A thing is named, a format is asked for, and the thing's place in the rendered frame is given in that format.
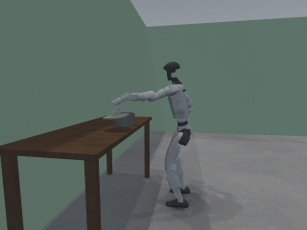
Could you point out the robot left forearm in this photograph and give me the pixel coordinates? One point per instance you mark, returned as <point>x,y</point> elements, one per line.
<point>137,96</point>

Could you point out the left robot hand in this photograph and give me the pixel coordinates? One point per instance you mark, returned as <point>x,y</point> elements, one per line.
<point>115,102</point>

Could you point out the robot left upper arm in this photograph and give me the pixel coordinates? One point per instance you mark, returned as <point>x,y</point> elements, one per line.
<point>170,90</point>

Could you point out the table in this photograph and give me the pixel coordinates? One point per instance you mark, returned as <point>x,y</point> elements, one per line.
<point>87,141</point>

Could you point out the lid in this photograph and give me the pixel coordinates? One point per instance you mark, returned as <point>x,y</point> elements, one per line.
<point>118,116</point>

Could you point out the pot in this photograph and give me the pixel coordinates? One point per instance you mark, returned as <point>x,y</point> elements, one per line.
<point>127,121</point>

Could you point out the robot right upper arm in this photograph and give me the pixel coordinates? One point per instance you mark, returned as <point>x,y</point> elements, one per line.
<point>188,100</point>

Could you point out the robot right forearm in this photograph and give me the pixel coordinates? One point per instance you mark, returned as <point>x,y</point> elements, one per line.
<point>189,110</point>

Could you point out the robot torso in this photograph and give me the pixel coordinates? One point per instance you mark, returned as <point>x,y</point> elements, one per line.
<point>178,104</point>

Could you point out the robot left foot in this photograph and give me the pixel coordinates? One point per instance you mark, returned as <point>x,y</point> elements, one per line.
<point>176,204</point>

